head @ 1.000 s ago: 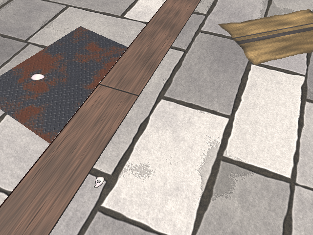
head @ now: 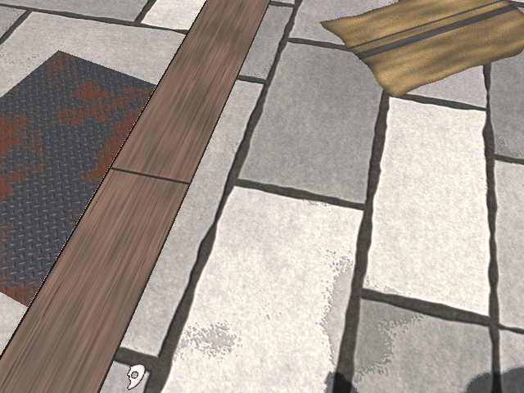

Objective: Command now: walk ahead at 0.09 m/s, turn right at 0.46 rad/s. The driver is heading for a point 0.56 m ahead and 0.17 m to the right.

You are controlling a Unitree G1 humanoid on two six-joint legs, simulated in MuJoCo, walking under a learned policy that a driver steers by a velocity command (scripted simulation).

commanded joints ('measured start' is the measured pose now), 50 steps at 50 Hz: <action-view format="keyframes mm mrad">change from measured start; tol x32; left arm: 1 128 184 49 -63 -5 6 16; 44 -83 83 29 -318 -40 24 -27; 50 400 302 101 -233 -37 8 4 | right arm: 1 57 -111 -20 -107 35 -30 27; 50 -11 -160 -52 -360 35 -84 39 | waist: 1 51 -94 -308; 43 -79 134 44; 50 153 -180 -412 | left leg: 1 -461 -15 -170 495 -6 -6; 21 11 25 -149 -602 367 1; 24 108 428 -666 -785 -9 237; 35 188 296 -180 -833 313 173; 44 191 347 -2 -769 495 147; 47 110 281 138 -354 1028 85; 49 -580 46 38 320 -20 -27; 50 -686 47 -151 431 12 -12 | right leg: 1 566 -361 585 -250 344 -294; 5 153 -208 376 -337 114 -176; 20 243 -142 542 -257 -127 -77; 23 -236 127 200 200 -474 44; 34 -377 -92 123 442 -14 153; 47 338 25 -96 -53 -59 -33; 50 921 -400 860 -329 -355 -291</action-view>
